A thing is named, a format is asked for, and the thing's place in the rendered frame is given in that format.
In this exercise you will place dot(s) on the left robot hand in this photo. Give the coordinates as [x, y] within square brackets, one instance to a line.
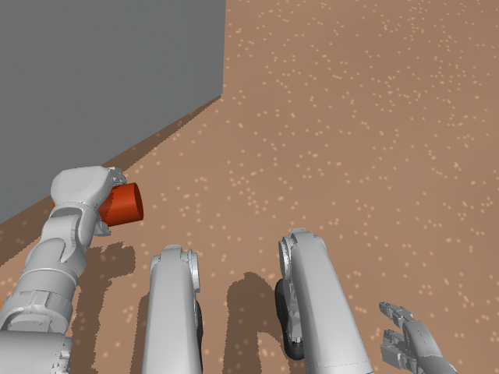
[90, 186]

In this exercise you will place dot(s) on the can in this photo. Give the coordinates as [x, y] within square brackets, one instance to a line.
[123, 205]

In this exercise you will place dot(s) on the left robot arm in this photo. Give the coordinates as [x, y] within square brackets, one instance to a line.
[35, 318]

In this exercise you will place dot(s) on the right robot hand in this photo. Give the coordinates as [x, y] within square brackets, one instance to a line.
[404, 351]

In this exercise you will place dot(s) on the right robot arm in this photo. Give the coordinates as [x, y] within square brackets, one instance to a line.
[434, 365]

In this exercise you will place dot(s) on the right robot foot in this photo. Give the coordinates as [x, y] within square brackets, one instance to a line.
[292, 349]

